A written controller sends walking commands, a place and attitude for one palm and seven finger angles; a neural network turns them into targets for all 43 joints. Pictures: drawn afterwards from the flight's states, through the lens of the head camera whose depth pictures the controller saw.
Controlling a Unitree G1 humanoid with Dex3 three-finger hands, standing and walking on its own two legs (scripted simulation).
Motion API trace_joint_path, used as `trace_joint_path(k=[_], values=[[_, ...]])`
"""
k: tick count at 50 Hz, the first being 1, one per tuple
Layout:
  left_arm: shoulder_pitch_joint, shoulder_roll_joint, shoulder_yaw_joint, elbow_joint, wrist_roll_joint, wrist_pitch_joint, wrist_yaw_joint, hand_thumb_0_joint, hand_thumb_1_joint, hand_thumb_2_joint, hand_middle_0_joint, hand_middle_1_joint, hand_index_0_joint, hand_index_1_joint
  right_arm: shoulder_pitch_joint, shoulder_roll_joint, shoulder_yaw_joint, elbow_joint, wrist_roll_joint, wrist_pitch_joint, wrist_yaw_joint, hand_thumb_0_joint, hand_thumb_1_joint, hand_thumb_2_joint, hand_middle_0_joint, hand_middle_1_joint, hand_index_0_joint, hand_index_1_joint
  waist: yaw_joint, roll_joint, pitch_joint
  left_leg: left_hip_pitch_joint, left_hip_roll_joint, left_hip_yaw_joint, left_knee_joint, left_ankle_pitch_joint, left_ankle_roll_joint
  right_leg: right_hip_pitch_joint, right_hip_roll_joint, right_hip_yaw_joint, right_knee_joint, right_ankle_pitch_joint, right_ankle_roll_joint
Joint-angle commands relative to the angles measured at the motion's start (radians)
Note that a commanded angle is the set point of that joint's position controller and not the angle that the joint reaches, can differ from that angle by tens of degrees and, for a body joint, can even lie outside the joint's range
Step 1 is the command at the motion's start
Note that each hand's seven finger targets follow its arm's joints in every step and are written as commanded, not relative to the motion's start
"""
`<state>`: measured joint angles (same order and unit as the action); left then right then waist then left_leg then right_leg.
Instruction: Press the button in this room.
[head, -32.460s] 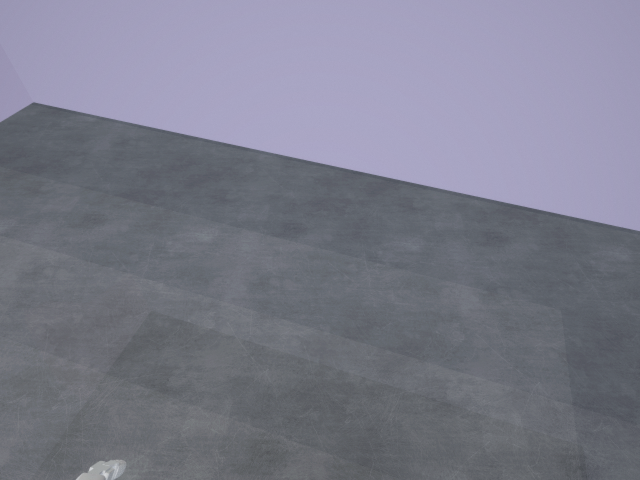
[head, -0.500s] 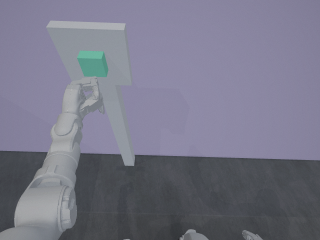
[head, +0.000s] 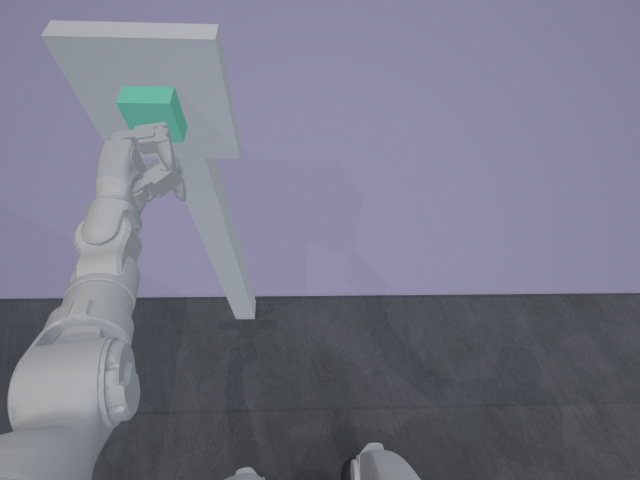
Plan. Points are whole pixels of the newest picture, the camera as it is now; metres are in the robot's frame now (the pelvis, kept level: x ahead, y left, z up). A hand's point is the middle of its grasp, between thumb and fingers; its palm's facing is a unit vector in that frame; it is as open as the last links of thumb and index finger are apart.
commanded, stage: press the button with the knuckle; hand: left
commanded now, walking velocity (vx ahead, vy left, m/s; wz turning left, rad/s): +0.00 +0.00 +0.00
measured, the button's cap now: (154, 113) +0.55 +0.18 +0.12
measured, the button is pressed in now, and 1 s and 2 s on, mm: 0 13 0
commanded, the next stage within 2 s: hold the button down briefly in 0.78 s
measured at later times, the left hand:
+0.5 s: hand (178, 164) +0.49 +0.16 +0.08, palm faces -0.04 -1.00 -0.03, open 2.8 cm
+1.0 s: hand (178, 161) +0.50 +0.16 +0.08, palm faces -0.03 -1.00 -0.04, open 2.9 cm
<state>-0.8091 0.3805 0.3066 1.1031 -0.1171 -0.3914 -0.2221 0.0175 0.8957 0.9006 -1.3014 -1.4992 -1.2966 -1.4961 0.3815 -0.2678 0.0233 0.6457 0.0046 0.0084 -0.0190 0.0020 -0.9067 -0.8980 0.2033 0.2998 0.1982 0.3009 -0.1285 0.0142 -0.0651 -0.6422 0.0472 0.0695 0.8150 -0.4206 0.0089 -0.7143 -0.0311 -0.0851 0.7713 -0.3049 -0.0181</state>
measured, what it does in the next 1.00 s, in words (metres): stands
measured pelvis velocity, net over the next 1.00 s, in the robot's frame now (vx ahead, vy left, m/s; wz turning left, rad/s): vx -0.03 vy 0.01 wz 0.02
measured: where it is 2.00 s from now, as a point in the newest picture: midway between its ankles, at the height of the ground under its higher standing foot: outside the picture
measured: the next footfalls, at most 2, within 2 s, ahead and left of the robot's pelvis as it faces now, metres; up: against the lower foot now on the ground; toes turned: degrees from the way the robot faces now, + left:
none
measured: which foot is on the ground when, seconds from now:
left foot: down 0.00-1.00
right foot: down 0.00-1.00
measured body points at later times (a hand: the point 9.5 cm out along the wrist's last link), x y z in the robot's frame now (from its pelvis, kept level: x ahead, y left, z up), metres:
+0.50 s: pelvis -0.01 +0.00 -0.01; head +0.10 +0.01 +0.43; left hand +0.49 +0.21 +0.09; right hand +0.01 -0.26 -0.12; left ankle -0.02 +0.11 -0.70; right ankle +0.04 -0.11 -0.70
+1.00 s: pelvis -0.03 +0.01 -0.01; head +0.09 +0.02 +0.42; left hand +0.49 +0.21 +0.09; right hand -0.05 -0.26 -0.12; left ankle -0.02 +0.11 -0.70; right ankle +0.04 -0.11 -0.70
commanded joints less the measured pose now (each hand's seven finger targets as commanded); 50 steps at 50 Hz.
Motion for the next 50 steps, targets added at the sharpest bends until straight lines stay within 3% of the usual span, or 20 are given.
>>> trace_joint_path(k=[1,2,4,6,7,9,10,12,13,15,18,20,21,24,29,31,38,40,44,50], values=[[-0.482,0.220,0.044,-0.174,-0.010,-0.059,0.006,0.000,0.900,0.900,-1.300,-1.500,-1.300,-1.500,0.112,-0.160,-0.056,-0.067,0.000,-0.023,-0.006,0.000,-0.900,-0.900,0.200,0.300,0.200,0.300,-0.020,0.021,-0.388,0.094,-0.045,-0.061,-0.098,0.271,0.011,0.277,0.042,0.069,-0.056,0.272,0.001],[-0.483,0.230,0.053,-0.180,-0.007,-0.063,0.011,0.000,0.900,0.900,-1.300,-1.500,-1.300,-1.500,0.120,-0.163,-0.054,-0.071,-0.004,-0.021,-0.006,0.000,-0.900,-0.900,0.200,0.300,0.200,0.300,-0.014,0.011,-0.409,0.097,-0.046,-0.065,-0.097,0.283,0.013,0.287,0.044,0.068,-0.050,0.280,0.000],[-0.492,0.230,0.055,-0.215,0.003,-0.074,0.018,0.000,0.900,0.900,-1.300,-1.500,-1.300,-1.500,0.126,-0.156,-0.059,-0.073,-0.008,-0.019,-0.002,0.000,-0.900,-0.900,0.200,0.300,0.200,0.300,-0.009,0.062,-0.465,0.141,-0.044,-0.065,-0.088,0.344,0.010,0.287,0.043,0.068,-0.038,0.320,0.000],[-0.484,0.214,0.043,-0.186,0.003,-0.071,0.021,0.000,0.900,0.900,-1.300,-1.500,-1.300,-1.500,0.129,-0.156,-0.057,-0.071,-0.007,-0.015,0.002,0.000,-0.900,-0.900,0.200,0.300,0.200,0.300,-0.018,0.020,-0.428,0.121,-0.041,-0.065,-0.087,0.331,0.011,0.278,0.046,0.064,-0.045,0.312,0.002],[-0.514,0.207,0.033,-0.182,0.003,-0.072,0.023,0.000,0.900,0.900,-1.300,-1.500,-1.300,-1.500,0.132,-0.158,-0.057,-0.065,-0.008,-0.013,0.000,0.000,-0.900,-0.900,0.200,0.300,0.200,0.300,-0.034,0.005,-0.416,0.116,-0.041,-0.066,-0.086,0.317,0.015,0.268,0.047,0.066,-0.050,0.305,0.004],[-0.561,0.248,0.054,-0.171,0.012,-0.071,0.028,0.000,0.900,0.900,-1.300,-1.500,-1.300,-1.500,0.138,-0.163,-0.057,-0.057,-0.007,-0.010,-0.002,0.000,-0.900,-0.900,0.200,0.300,0.200,0.300,-0.037,0.032,-0.409,0.104,-0.043,-0.069,-0.089,0.279,0.013,0.258,0.046,0.069,-0.051,0.270,0.003],[-0.574,0.226,0.037,-0.170,0.012,-0.068,0.029,0.000,0.900,0.900,-1.300,-1.500,-1.300,-1.500,0.138,-0.160,-0.057,-0.056,-0.007,-0.011,-0.002,0.000,-0.900,-0.900,0.200,0.300,0.200,0.300,-0.048,0.032,-0.409,0.108,-0.044,-0.068,-0.089,0.273,0.015,0.252,0.046,0.069,-0.057,0.266,0.005],[-0.590,0.262,0.059,-0.165,0.015,-0.071,0.034,0.000,0.900,0.900,-1.300,-1.500,-1.300,-1.500,0.143,-0.166,-0.054,-0.054,-0.009,-0.012,-0.005,0.000,-0.900,-0.900,0.200,0.300,0.200,0.300,-0.046,0.035,-0.416,0.102,-0.044,-0.071,-0.084,0.273,0.015,0.254,0.046,0.072,-0.052,0.267,0.003],[-0.617,0.236,0.037,-0.161,0.015,-0.069,0.033,0.000,0.900,0.900,-1.300,-1.500,-1.300,-1.500,0.141,-0.161,-0.053,-0.049,-0.008,-0.014,-0.005,0.000,-0.900,-0.900,0.200,0.300,0.200,0.300,-0.059,0.056,-0.422,0.114,-0.045,-0.071,-0.082,0.268,0.015,0.238,0.046,0.072,-0.055,0.259,0.005],[-0.637,0.247,0.040,-0.137,0.018,-0.070,0.032,0.000,0.900,0.900,-1.300,-1.500,-1.300,-1.500,0.146,-0.164,-0.051,-0.041,-0.010,-0.017,-0.006,0.000,-0.900,-0.900,0.200,0.300,0.200,0.300,-0.064,0.046,-0.405,0.105,-0.043,-0.081,-0.081,0.249,0.013,0.220,0.046,0.068,-0.056,0.231,0.004],[-0.656,0.249,0.044,-0.140,0.014,-0.076,0.033,0.000,0.900,0.900,-1.300,-1.500,-1.300,-1.500,0.149,-0.164,-0.050,-0.042,-0.012,-0.022,-0.004,0.000,-0.900,-0.900,0.200,0.300,0.200,0.300,-0.065,0.086,-0.445,0.133,-0.044,-0.083,-0.073,0.276,0.011,0.211,0.047,0.068,-0.049,0.245,0.002],[-0.694,0.264,0.044,-0.116,0.017,-0.074,0.035,0.000,0.900,0.900,-1.300,-1.500,-1.300,-1.500,0.150,-0.170,-0.047,-0.034,-0.012,-0.023,-0.006,0.000,-0.900,-0.900,0.200,0.300,0.200,0.300,-0.083,0.050,-0.403,0.099,-0.042,-0.089,-0.071,0.235,0.013,0.189,0.047,0.068,-0.055,0.207,0.005],[-0.718,0.253,0.034,-0.116,0.016,-0.074,0.036,0.000,0.900,0.900,-1.300,-1.500,-1.300,-1.500,0.149,-0.170,-0.046,-0.034,-0.013,-0.026,-0.005,0.000,-0.900,-0.900,0.200,0.300,0.200,0.300,-0.092,0.062,-0.399,0.097,-0.043,-0.089,-0.071,0.214,0.014,0.177,0.047,0.069,-0.059,0.188,0.007],[-0.735,0.307,0.070,-0.099,0.023,-0.075,0.043,0.000,0.900,0.900,-1.300,-1.500,-1.300,-1.500,0.158,-0.176,-0.043,-0.033,-0.016,-0.030,-0.007,0.000,-0.900,-0.900,0.200,0.300,0.200,0.300,-0.090,0.054,-0.427,0.079,-0.045,-0.092,-0.065,0.207,0.017,0.193,0.047,0.073,-0.053,0.183,0.007],[-0.799,0.296,0.048,-0.100,0.027,-0.079,0.045,0.000,0.900,0.900,-1.300,-1.500,-1.300,-1.500,0.163,-0.180,-0.041,-0.031,-0.020,-0.037,-0.007,0.000,-0.900,-0.900,0.200,0.300,0.200,0.300,-0.109,0.099,-0.445,0.099,-0.044,-0.103,-0.059,0.193,0.014,0.148,0.047,0.070,-0.051,0.151,0.007],[-0.808,0.326,0.068,-0.075,0.026,-0.075,0.049,0.000,0.900,0.900,-1.300,-1.500,-1.300,-1.500,0.170,-0.186,-0.039,-0.027,-0.020,-0.039,-0.008,0.000,-0.900,-0.900,0.200,0.300,0.200,0.300,-0.115,0.065,-0.423,0.066,-0.042,-0.106,-0.058,0.166,0.017,0.148,0.048,0.071,-0.055,0.128,0.008],[-0.891,0.336,0.056,-0.086,0.033,-0.083,0.060,0.000,0.900,0.900,-1.300,-1.500,-1.300,-1.500,0.190,-0.195,-0.037,-0.018,-0.026,-0.051,-0.008,0.000,-0.900,-0.900,0.200,0.300,0.200,0.300,-0.137,0.120,-0.462,0.094,-0.039,-0.123,-0.054,0.146,0.015,0.097,0.049,0.067,-0.053,0.082,0.007],[-0.892,0.335,0.054,-0.056,0.032,-0.077,0.065,0.000,0.900,0.900,-1.300,-1.500,-1.300,-1.500,0.194,-0.198,-0.036,-0.014,-0.026,-0.055,-0.009,0.000,-0.900,-0.900,0.200,0.300,0.200,0.300,-0.149,0.087,-0.431,0.073,-0.036,-0.128,-0.058,0.112,0.016,0.081,0.050,0.062,-0.058,0.053,0.009],[-0.929,0.332,0.041,-0.078,0.034,-0.086,0.070,0.000,0.900,0.900,-1.300,-1.500,-1.300,-1.500,0.201,-0.201,-0.035,-0.009,-0.028,-0.067,-0.010,0.000,-0.900,-0.900,0.200,0.300,0.200,0.300,-0.152,0.132,-0.451,0.090,-0.036,-0.131,-0.058,0.100,0.015,0.063,0.049,0.063,-0.058,0.038,0.007],[-0.929,0.314,0.017,-0.049,0.035,-0.077,0.076,0.000,0.900,0.900,-1.300,-1.500,-1.300,-1.500,0.203,-0.206,-0.030,-0.006,-0.027,-0.076,-0.010,0.000,-0.900,-0.900,0.200,0.300,0.200,0.300,-0.166,0.121,-0.407,0.058,-0.035,-0.132,-0.067,0.034,0.017,0.037,0.047,0.065,-0.066,-0.009,0.009]])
